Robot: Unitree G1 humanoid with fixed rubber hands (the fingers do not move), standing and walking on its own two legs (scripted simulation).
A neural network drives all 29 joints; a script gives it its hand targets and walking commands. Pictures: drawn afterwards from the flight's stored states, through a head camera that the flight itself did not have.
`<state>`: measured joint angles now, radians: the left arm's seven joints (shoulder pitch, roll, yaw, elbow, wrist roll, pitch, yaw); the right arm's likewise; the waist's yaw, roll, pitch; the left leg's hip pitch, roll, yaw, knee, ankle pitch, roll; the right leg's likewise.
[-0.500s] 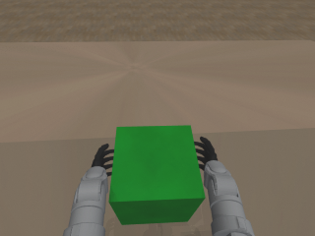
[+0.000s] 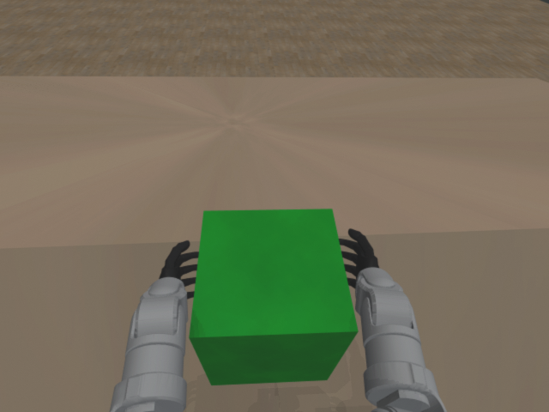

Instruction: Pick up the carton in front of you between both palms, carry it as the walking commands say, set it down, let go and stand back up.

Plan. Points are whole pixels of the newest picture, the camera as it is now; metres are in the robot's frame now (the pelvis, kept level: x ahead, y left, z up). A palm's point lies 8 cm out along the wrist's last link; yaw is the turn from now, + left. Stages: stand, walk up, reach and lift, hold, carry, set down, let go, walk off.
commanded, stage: reach and lift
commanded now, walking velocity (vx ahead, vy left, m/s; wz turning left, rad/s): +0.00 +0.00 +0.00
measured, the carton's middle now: (269, 300) +0.32 +0.00 -0.04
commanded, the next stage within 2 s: hold in 0.54 s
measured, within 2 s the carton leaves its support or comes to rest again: neither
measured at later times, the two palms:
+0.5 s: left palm (174, 288) +0.30 +0.15 +0.03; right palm (370, 274) +0.31 -0.15 +0.05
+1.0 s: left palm (171, 288) +0.29 +0.14 +0.05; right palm (376, 278) +0.29 -0.15 +0.06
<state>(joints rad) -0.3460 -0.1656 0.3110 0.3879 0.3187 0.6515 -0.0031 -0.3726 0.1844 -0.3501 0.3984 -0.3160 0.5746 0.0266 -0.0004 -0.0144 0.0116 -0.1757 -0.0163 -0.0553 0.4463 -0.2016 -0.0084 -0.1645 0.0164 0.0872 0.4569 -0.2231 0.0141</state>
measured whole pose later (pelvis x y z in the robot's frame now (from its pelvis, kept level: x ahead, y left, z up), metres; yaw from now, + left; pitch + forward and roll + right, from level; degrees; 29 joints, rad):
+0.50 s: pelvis +0.02 +0.00 +0.01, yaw +0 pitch -5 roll +0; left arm -0.23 -0.15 0.19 0.26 0.27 0.72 0.02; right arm -0.26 0.15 -0.23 0.28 -0.28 0.65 0.02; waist 0.00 -0.01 0.01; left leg -0.07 -0.01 -0.06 0.35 -0.18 -0.01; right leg -0.07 0.01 0.09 0.37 -0.21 0.01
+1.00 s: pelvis +0.00 +0.00 +0.00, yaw +0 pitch -9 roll +0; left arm -0.31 -0.16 0.25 0.29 0.30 0.78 0.00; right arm -0.34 0.17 -0.30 0.28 -0.30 0.72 0.03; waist -0.01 -0.01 0.04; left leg -0.06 -0.02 -0.06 0.38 -0.17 -0.01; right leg -0.05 0.01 0.09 0.40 -0.20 0.01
